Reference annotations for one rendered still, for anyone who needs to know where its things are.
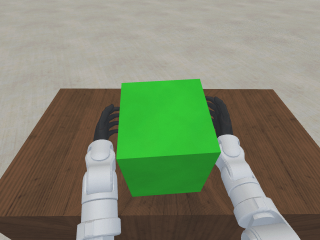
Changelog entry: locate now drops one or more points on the carton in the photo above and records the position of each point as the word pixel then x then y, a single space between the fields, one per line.
pixel 166 141

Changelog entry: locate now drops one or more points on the left robot forearm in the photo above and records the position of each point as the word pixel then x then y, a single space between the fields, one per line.
pixel 99 211

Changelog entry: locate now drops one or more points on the left robot hand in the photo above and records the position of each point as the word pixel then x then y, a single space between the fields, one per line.
pixel 102 131

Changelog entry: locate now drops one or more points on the right robot forearm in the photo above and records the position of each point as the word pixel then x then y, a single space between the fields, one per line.
pixel 251 206

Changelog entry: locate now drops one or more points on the right robot hand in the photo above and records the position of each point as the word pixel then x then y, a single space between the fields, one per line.
pixel 221 118

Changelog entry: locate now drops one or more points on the right robot upper arm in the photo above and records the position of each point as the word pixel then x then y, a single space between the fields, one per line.
pixel 275 231

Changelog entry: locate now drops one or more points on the pedestal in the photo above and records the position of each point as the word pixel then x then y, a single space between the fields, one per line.
pixel 41 190

